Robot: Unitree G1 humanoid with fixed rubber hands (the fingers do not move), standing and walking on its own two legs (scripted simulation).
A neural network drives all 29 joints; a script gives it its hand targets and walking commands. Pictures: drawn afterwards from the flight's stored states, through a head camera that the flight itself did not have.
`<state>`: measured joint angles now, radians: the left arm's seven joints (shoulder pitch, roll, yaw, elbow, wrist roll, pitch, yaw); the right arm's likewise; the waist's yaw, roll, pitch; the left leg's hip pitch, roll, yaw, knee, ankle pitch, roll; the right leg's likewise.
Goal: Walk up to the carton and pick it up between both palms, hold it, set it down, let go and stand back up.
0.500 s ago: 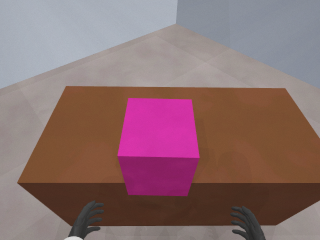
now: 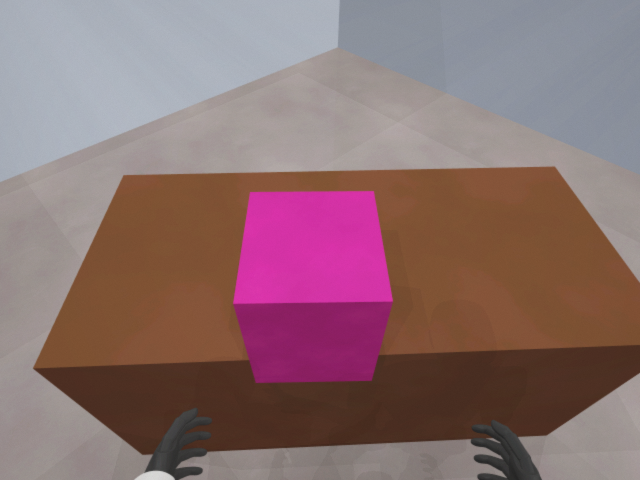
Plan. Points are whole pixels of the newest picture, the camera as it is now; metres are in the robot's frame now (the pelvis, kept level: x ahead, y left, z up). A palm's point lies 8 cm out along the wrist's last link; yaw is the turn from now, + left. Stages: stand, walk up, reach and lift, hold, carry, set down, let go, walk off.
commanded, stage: let go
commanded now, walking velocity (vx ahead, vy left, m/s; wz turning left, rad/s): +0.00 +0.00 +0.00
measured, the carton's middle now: (313, 289) +0.43 +0.05 -0.07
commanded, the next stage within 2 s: stand in 0.52 s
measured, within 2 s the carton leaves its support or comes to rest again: neither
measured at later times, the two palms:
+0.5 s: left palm (173, 468) +0.16 +0.21 -0.09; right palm out of the picture +0.15 -0.23 -0.08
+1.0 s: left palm out of the picture +0.03 +0.25 -0.13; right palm out of the picture +0.11 -0.23 -0.13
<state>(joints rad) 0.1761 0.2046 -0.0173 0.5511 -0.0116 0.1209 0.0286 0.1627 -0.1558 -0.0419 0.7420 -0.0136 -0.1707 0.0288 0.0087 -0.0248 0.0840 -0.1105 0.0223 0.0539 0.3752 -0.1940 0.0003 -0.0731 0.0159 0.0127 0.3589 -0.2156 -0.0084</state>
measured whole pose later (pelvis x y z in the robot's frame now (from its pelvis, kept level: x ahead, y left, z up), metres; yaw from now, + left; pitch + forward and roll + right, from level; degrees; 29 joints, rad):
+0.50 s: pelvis +0.00 -0.01 +0.00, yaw +0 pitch -3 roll +0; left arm 0.17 0.20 -0.02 0.55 -0.01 0.12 0.03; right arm 0.17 -0.18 -0.04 0.73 -0.02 -0.18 0.03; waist 0.00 -0.03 0.09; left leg -0.12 0.03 0.05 0.39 -0.20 -0.01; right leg -0.09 0.02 0.01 0.39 -0.23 -0.02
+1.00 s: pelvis +0.02 -0.01 -0.01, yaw +8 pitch +0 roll -1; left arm 0.34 0.22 0.05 0.81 0.02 0.03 0.02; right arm 0.33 -0.19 -0.04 0.83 -0.02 0.01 0.01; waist 0.02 0.00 -0.03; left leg -0.27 -0.01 -0.08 0.54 -0.27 -0.01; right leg -0.15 -0.02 -0.14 0.47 -0.32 -0.01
